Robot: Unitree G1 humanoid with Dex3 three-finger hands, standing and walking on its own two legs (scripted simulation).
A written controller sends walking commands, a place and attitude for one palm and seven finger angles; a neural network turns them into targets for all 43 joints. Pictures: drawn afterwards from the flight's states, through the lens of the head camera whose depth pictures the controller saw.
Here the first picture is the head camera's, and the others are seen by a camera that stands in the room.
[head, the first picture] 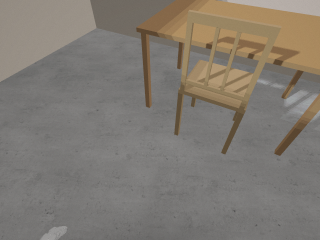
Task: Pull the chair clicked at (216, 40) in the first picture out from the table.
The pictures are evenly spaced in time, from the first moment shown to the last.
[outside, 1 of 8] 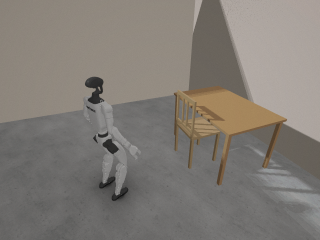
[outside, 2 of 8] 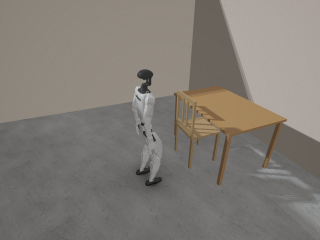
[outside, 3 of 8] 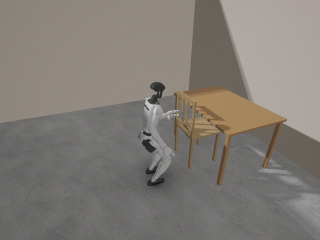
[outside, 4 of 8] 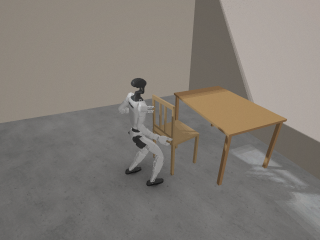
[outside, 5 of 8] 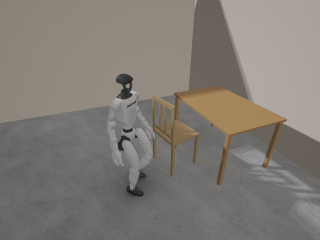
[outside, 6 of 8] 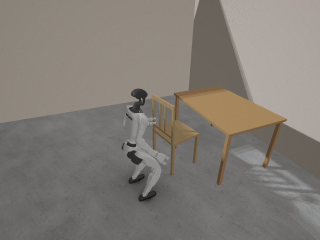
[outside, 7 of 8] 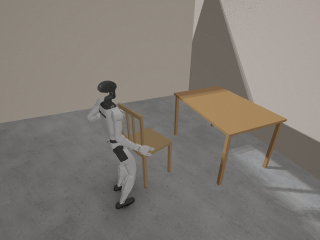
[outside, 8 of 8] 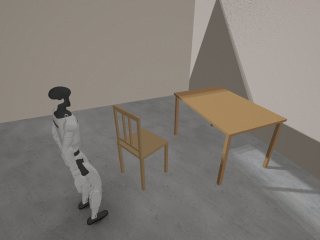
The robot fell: no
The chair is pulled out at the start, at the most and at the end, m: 0.00 0.75 0.75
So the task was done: yes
